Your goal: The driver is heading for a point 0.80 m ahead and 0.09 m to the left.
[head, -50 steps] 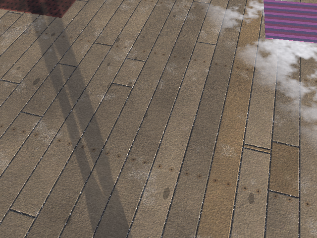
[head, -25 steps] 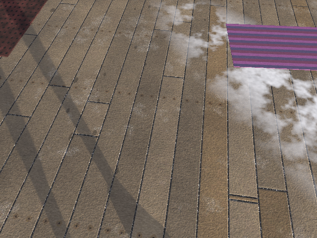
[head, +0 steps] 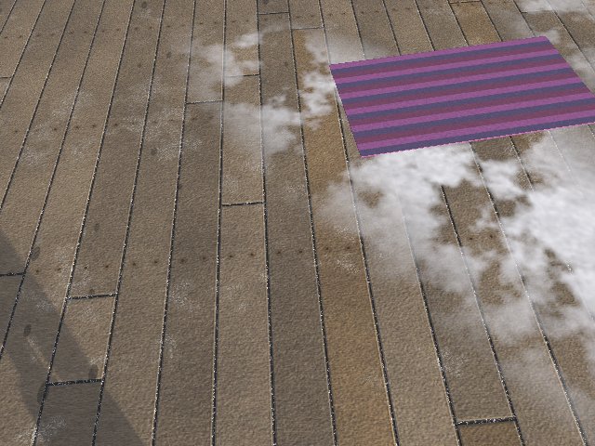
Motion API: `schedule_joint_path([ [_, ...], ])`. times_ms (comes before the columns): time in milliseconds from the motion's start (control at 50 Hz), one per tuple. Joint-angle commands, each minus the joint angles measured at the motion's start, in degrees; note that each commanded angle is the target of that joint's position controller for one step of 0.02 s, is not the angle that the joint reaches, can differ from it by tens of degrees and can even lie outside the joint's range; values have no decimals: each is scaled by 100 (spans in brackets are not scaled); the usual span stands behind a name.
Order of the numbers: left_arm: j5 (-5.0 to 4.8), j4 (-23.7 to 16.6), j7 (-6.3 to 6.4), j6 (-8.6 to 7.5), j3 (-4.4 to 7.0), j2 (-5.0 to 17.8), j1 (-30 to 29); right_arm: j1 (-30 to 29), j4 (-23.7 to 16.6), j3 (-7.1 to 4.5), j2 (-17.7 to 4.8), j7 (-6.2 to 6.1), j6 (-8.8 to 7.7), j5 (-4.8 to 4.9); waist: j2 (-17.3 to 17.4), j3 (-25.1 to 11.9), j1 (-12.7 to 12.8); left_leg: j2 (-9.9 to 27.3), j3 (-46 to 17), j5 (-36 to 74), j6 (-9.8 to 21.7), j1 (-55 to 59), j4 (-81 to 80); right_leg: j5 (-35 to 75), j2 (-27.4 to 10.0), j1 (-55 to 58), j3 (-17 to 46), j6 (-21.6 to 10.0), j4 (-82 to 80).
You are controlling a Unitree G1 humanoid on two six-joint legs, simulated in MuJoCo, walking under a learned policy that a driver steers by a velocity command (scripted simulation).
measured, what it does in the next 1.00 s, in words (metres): walks ahead: left foot, then right foot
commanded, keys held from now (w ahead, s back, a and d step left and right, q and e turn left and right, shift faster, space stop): w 0.78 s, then w+q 0.22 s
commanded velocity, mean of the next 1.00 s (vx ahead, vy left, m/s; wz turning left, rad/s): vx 0.50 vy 0.00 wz -0.02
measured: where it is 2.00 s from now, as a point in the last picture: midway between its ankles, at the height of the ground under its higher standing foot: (334, 321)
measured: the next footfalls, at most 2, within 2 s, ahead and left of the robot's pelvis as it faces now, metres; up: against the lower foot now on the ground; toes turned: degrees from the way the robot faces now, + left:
left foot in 0.26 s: +0.33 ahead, +0.12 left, +0.00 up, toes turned +1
right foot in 0.82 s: +0.61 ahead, -0.08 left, +0.00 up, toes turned -5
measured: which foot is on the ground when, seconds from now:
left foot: up 0.00-0.24, down 0.26-0.84, up 0.86-1.00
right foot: down 0.00-0.26, up 0.28-0.80, down 0.82-1.00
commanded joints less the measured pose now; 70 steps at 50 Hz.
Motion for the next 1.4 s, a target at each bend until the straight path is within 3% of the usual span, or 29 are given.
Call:
schedule_joint_path([
  [20,1,-145,19,-72,87,659,560,-269,-352,-42,-328,40,18,35,-522,28,111,-183,338,660,6,-163,-564,3043,-1453,204,839,-113,-415],
  [160,121,-17,132,-88,8,720,939,-1246,-751,60,-337,74,-78,101,-613,250,340,-557,509,644,334,-139,-1917,3629,-1780,1212,882,-181,-214],
  [200,146,-36,166,-111,10,821,687,-826,-678,30,-436,43,-129,119,-677,136,23,-771,537,238,557,614,-2250,4685,-1848,1200,761,-109,165],
  [240,179,-26,152,-127,25,927,524,391,-294,-83,-671,-74,-181,136,-690,-473,-498,-1113,594,-68,790,2017,-2552,5729,-1747,1165,651,-6,1430],
  [260,130,-59,129,-136,8,904,415,1306,-39,-149,-801,-145,-234,65,-520,-949,-940,-801,323,245,969,3332,-2830,4917,-1566,507,501,51,2554],
  [280,-10,-260,86,-165,-88,545,616,2114,65,-274,-1315,-219,-249,-95,272,-1721,-1041,618,-1433,-226,1386,4899,-2850,2651,-1045,-886,215,197,4369],
  [300,-104,-157,68,-122,-85,362,1270,2033,141,-348,-1514,-122,-196,-79,1216,-2020,-634,1690,-3796,68,2112,5605,-3458,-1949,-75,-2454,105,324,5980],
  [320,101,-182,90,-80,-7,771,784,1485,81,-258,-1058,-56,-148,134,224,-1215,-472,1359,-3534,-725,1901,4801,-3747,-1506,-526,-2859,518,213,6188],
  [340,123,-305,45,-94,-14,697,337,950,-5,-168,-722,-30,-155,179,-40,-471,-338,1163,-2677,-804,1758,3910,-3985,-1016,-760,-2916,455,231,5910],
  [380,182,-371,-27,-29,-40,527,99,775,80,-68,-426,-35,-223,143,-43,0,-124,657,-1702,-85,1459,3055,-4326,-672,-1080,-2666,311,293,5378],
  [460,240,-407,-147,127,-91,317,26,1236,405,-68,-526,-44,-377,201,140,-8,38,359,-914,820,1401,2790,-4644,-325,-1289,-2630,22,531,4863],
  [600,175,-959,-186,139,-186,209,-1673,1907,668,-50,-566,-50,-372,220,150,248,-340,71,-279,1666,1201,3251,-4777,949,-1396,-3241,-405,781,2957],
  [700,150,-1194,-163,96,-217,244,-2349,2264,832,-46,-628,-116,-344,155,216,282,-515,322,-258,2292,1208,4036,-4474,944,-1190,-3114,-500,620,2023],
  [760,157,-1181,-126,33,-162,370,-2123,2099,862,-71,-729,-174,-311,119,258,181,-283,486,-215,3388,1113,4352,-3932,335,-985,-2545,-528,369,1637],
  [800,209,-756,-37,-55,-45,551,-844,1961,865,-67,-748,-175,-270,143,109,-477,273,249,-39,4219,938,4114,-2437,361,-678,-871,-623,126,1079],
  [820,337,-520,36,-123,65,875,149,1916,744,-12,-620,-160,-277,199,-188,-1122,636,6,76,2909,841,3091,-1078,223,-1413,662,124,-109,1038],
  [840,460,-487,65,-110,233,1508,698,2503,564,131,2,-116,-273,432,-1425,-1970,485,-906,546,-470,556,1059,1103,-254,-3213,2383,2663,-760,739],
  [860,223,-507,8,-23,220,1317,458,2416,679,-34,-565,-164,-224,277,-971,-1927,423,-1033,-84,-2097,646,508,1803,-459,-3398,1960,3533,-822,190],
  [900,127,-636,-35,-42,34,618,-575,1757,554,-50,-464,-112,-204,213,-486,-424,33,-477,-258,-1230,680,400,1561,-675,-2874,287,1901,-430,-307],
  [940,105,-550,8,-125,-43,351,-751,1740,588,-64,-333,-42,-69,90,-674,0,-234,-262,-208,-899,610,777,1142,-138,-2411,-520,919,-39,-649],
  [1080,89,-277,66,-301,-7,456,-105,833,249,-103,-193,112,154,95,-563,184,-261,-163,-17,302,421,-131,639,1280,-2179,-230,-447,78,-841],
  [1200,75,30,136,-244,-92,474,342,27,24,81,100,70,55,57,-678,207,-71,-687,719,915,424,807,-1601,4269,-1990,12,-1210,130,-143],
  [1280,85,166,221,-119,-61,606,295,672,236,20,-175,-32,-62,-13,-891,-162,-347,-1014,701,228,748,1562,-2174,5256,-2163,628,-1086,98,1018],
  [1300,60,175,228,-73,-58,614,229,1155,417,-28,-272,-58,-141,-54,-728,-389,-579,-1086,651,552,846,2106,-2715,4898,-2067,627,-1111,178,1759],
  [1320,13,151,219,-51,-62,614,278,1560,549,-88,-507,-91,-239,-125,-387,-711,-762,-698,321,2351,962,3034,-3146,3727,-1848,139,-1212,353,2706],
  [1340,-103,-29,208,-54,-181,161,686,1972,583,-215,-1064,-139,-269,-190,616,-1608,-690,946,-1041,6031,1596,4849,-2321,316,-1298,-1234,-1304,546,4475],
  [1360,-265,177,176,60,-207,22,1190,1967,635,-154,-848,-148,-211,161,697,-2586,-482,1753,-2129,7167,2440,5361,-2423,-2690,-690,-1695,-447,673,5446],
  [1380,-111,191,171,174,-118,291,844,1587,531,-127,-755,-151,-135,298,114,-2118,-440,1478,-1619,5833,2353,4546,-2845,-2485,-917,-1741,0,711,5420],
  [1400,27,78,156,211,-129,198,368,1058,477,-49,-521,-185,-86,276,186,-1200,-351,1229,-1339,4548,2155,3722,-3255,-2328,-1001,-1979,-18,724,5242],
])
